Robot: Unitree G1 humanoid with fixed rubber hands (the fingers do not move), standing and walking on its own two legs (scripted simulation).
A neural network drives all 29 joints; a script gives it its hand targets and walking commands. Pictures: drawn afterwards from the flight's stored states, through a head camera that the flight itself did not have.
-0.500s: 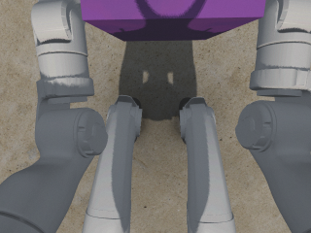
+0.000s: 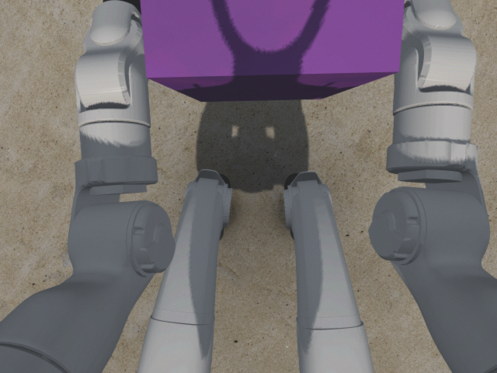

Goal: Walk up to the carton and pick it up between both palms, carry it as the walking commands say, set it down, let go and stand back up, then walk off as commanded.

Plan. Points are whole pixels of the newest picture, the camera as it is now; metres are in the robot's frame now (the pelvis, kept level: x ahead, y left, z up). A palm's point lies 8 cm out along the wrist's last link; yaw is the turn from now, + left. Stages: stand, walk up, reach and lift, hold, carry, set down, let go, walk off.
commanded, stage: reach and lift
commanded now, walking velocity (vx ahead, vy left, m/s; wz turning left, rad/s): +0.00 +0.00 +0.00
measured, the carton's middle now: (263, 17) +0.53 +0.00 -0.13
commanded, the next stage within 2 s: none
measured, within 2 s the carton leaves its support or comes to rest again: neither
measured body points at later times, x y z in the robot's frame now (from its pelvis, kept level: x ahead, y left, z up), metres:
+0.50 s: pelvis +0.01 +0.00 +0.06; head +0.29 -0.01 +0.40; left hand +0.50 +0.16 -0.01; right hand +0.52 -0.15 -0.01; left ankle +0.14 +0.12 -0.56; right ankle +0.15 -0.13 -0.56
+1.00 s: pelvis +0.06 +0.00 +0.12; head +0.24 +0.00 +0.54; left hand +0.48 +0.16 +0.09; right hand +0.49 -0.15 +0.08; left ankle +0.14 +0.12 -0.56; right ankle +0.15 -0.13 -0.56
